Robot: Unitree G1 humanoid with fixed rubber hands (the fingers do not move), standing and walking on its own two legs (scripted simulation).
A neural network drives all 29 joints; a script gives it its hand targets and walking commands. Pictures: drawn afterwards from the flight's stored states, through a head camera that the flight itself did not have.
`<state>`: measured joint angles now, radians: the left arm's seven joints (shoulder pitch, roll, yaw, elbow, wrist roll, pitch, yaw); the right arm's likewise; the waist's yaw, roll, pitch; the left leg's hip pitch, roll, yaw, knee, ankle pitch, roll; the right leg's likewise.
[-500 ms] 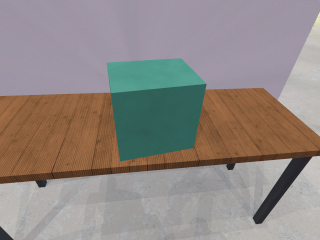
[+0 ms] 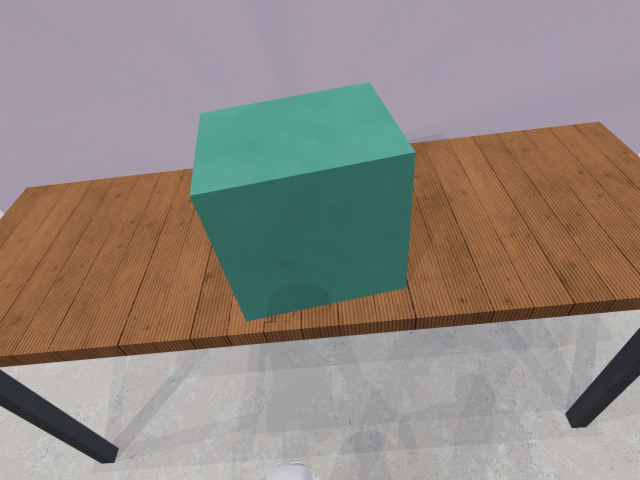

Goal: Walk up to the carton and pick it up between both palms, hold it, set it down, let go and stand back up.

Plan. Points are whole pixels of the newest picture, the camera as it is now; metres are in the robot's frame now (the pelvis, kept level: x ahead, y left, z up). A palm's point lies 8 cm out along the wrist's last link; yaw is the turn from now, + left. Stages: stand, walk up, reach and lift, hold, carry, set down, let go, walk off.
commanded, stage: stand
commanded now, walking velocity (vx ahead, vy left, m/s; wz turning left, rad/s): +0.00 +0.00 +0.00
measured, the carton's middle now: (306, 203) +0.53 +0.07 +0.07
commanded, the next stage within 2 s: none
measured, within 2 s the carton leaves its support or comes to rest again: neither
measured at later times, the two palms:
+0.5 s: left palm out of the picture +0.16 +0.26 -0.13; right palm out of the picture +0.14 -0.24 -0.16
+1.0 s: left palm out of the picture +0.10 +0.28 -0.15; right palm out of the picture +0.12 -0.23 -0.12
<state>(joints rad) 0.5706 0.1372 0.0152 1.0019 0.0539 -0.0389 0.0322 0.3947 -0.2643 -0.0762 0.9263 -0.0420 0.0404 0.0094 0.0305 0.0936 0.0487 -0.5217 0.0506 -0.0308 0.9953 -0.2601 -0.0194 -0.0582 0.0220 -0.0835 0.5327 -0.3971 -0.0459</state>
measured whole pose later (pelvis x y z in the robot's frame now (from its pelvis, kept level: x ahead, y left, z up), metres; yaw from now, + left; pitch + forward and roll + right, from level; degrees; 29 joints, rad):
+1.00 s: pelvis +0.07 +0.02 -0.01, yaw +1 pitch -2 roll -1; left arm 0.31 0.26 0.06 0.84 0.03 0.06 0.02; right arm 0.28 -0.21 -0.03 0.86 -0.04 0.02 0.00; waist 0.00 -0.06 0.09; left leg -0.31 0.04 0.03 0.71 -0.37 0.02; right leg -0.41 -0.01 0.00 0.97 -0.62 -0.01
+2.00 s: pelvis +0.09 +0.05 -0.01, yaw -5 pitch -2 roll +1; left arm 0.32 0.26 0.05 0.76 0.03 0.03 0.01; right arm 0.24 -0.21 -0.02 0.75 -0.04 0.04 0.00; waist -0.03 -0.03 0.11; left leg -0.34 0.03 0.14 0.69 -0.31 0.05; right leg -0.36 -0.02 -0.01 0.86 -0.54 0.01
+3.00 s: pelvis +0.05 +0.04 -0.01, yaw +3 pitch -4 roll +0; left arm 0.22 0.23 0.00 0.74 -0.01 0.04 -0.02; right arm 0.31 -0.24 -0.02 0.73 0.00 0.03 0.01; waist -0.02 0.03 0.06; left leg -0.32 -0.01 -0.08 0.65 -0.26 -0.03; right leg -0.24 -0.05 -0.04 0.67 -0.37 0.02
